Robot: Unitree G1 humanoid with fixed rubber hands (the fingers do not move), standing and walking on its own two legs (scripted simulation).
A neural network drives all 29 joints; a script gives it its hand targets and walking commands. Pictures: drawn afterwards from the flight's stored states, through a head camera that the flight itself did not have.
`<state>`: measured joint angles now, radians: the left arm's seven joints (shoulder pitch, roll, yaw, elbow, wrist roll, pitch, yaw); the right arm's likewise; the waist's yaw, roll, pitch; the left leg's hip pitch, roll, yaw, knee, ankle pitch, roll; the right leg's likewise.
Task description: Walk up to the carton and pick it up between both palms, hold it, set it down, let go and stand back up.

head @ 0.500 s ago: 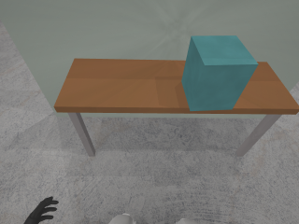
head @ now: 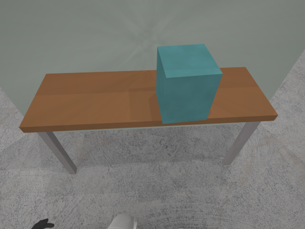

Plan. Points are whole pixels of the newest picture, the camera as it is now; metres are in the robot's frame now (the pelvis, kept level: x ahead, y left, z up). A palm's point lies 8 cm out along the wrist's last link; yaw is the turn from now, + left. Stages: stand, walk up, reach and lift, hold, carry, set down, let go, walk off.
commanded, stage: walk up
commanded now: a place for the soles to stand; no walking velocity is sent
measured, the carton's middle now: (182, 84) +0.70 -0.07 -0.04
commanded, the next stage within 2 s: none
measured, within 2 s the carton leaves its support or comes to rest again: neither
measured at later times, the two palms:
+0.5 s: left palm (62, 187) +0.24 +0.30 -0.09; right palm out of the picture +0.18 -0.36 -0.05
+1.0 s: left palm (99, 159) +0.34 +0.21 -0.08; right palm out of the picture +0.27 -0.44 -0.08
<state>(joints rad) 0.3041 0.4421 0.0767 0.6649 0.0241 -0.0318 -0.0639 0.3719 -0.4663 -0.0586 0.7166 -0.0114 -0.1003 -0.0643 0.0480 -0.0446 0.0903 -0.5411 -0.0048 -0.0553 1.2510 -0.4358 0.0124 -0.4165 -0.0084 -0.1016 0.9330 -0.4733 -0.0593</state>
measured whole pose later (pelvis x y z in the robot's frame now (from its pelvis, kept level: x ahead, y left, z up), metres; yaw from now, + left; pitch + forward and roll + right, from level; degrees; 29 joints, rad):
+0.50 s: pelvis +0.12 -0.01 +0.00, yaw -2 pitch -2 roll +0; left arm 0.23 0.44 0.08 0.66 0.02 0.01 -0.06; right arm 0.38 -0.47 -0.06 0.72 -0.01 -0.09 -0.09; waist 0.02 -0.05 0.10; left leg -0.49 0.02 -0.05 0.89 -0.38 0.00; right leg -0.57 -0.02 -0.10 1.24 -0.56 -0.03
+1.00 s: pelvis +0.21 -0.10 -0.01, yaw -2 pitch -2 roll +2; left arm 0.23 0.41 0.08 0.67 0.02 -0.04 -0.02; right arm 0.37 -0.47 -0.06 0.72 -0.01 -0.08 -0.08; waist 0.02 -0.02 0.11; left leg -0.55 0.01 -0.07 1.18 -0.46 0.00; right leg -0.42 -0.07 -0.14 0.98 -0.52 -0.06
